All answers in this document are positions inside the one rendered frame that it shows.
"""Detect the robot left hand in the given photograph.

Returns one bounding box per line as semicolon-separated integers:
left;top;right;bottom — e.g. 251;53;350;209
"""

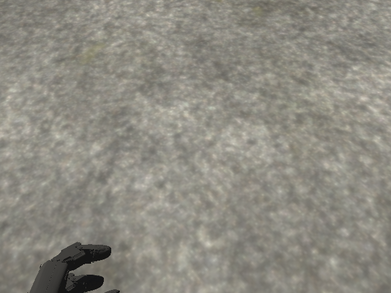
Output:
30;242;120;293

